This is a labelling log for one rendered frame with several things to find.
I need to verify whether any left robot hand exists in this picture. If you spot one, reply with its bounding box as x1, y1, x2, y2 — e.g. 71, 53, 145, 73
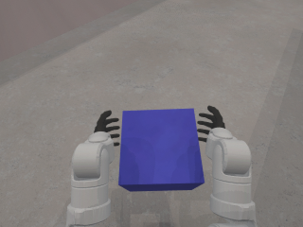
94, 110, 120, 147

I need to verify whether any right robot forearm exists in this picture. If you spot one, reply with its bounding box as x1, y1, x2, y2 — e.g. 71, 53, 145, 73
205, 127, 258, 227

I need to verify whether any carton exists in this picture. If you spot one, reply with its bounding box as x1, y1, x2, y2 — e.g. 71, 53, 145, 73
118, 108, 205, 192

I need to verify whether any left robot forearm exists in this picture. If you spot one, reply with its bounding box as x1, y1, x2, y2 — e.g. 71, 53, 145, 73
65, 131, 115, 227

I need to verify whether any right robot hand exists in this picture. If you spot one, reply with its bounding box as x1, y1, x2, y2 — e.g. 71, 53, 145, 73
197, 106, 225, 142

